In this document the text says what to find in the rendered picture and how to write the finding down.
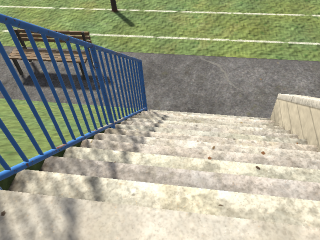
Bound stairs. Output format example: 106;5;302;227
8;109;320;228

